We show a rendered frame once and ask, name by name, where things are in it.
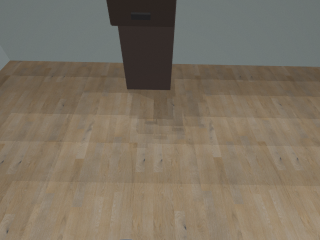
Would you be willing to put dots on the drawer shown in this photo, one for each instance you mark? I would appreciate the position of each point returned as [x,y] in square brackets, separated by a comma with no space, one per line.
[162,12]

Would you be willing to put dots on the cabinet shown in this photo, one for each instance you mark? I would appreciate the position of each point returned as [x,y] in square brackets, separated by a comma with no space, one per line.
[147,54]

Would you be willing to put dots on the handle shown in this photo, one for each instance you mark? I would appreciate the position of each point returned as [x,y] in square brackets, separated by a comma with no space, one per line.
[140,15]

